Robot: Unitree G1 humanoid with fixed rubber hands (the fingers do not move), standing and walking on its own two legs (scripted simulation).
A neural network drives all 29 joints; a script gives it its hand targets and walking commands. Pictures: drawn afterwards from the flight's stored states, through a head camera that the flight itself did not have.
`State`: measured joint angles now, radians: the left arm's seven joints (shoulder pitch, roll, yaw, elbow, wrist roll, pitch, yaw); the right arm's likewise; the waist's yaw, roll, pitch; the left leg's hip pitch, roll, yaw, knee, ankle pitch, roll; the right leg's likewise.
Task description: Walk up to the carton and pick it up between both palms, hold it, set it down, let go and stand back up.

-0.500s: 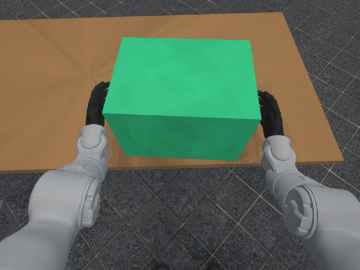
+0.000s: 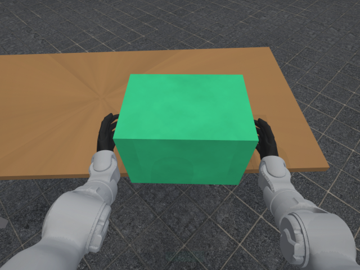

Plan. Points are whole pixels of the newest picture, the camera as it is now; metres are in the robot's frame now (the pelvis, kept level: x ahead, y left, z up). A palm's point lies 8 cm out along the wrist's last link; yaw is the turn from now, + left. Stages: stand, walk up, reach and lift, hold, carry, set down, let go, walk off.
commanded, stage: reach and lift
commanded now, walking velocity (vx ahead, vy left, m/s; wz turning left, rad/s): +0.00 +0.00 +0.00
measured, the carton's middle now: (185, 130) +0.49 +0.02 +0.01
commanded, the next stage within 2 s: hold in 1.84 s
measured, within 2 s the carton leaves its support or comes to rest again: neither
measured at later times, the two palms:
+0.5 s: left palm (101, 111) +0.43 +0.19 +0.15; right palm (289, 117) +0.42 -0.19 +0.14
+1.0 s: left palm (98, 115) +0.39 +0.17 +0.18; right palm (307, 121) +0.39 -0.21 +0.17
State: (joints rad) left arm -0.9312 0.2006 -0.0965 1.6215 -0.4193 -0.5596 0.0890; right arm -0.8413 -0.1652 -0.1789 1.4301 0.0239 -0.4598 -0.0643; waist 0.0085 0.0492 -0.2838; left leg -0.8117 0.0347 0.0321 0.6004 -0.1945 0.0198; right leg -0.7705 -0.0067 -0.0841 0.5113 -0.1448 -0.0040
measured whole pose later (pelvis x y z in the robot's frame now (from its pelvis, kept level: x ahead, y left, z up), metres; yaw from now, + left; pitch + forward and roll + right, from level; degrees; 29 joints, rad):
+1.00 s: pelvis +0.02 -0.02 +0.03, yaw +1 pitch -1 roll -1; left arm -0.62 0.10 0.24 0.63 0.05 0.30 0.07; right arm -0.61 -0.16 -0.11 0.74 0.12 0.21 -0.15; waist -0.02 0.00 -0.12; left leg -0.15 0.02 0.00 0.31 -0.14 -0.01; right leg -0.13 0.02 -0.06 0.26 -0.12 -0.02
